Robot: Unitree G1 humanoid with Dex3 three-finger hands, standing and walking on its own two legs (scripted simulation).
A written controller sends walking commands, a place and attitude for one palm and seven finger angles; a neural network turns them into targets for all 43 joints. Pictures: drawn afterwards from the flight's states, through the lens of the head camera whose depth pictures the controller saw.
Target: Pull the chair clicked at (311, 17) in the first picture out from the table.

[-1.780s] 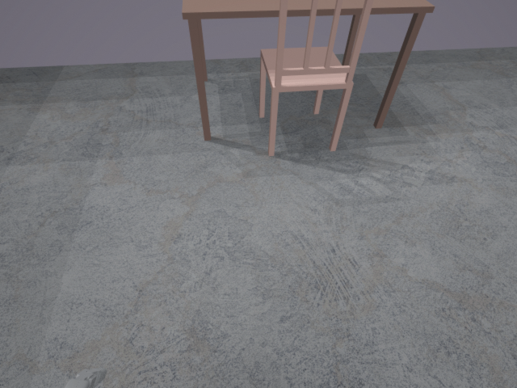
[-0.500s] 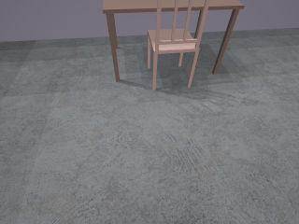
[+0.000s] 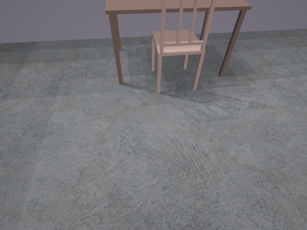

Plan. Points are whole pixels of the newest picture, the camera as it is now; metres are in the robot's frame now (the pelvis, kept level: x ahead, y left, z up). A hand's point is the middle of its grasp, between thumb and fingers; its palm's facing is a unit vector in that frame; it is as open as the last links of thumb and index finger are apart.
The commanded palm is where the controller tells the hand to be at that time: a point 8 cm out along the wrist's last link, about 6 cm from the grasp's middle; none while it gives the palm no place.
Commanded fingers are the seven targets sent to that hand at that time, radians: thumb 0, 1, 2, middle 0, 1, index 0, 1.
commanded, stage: walk to a spot facing it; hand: left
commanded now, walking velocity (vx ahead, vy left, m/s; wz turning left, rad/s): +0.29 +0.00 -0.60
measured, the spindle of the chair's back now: (180, 19) +1.51 -0.11 -0.07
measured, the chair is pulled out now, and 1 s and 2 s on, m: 0.00 0.00 0.00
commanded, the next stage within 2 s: none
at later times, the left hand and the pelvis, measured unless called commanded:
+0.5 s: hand out of the picture +0.11 +0.13 -0.17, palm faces -0.17 -0.96 -0.20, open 7.3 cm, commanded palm none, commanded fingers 0.00 0.90 0.90 -0.20 -0.30 -0.20 -0.30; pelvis +0.10 -0.05 -0.01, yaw -14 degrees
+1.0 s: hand (120, 149) +0.45 +0.16 -0.19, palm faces -0.39 -0.90 -0.17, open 7.4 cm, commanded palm none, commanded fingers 0.00 0.90 0.90 -0.20 -0.30 -0.20 -0.30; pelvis +0.33 -0.01 +0.00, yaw -28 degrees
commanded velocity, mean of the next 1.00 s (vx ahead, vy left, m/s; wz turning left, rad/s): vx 0.34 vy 0.00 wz -0.47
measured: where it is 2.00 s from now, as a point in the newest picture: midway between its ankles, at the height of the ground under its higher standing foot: (182, 164)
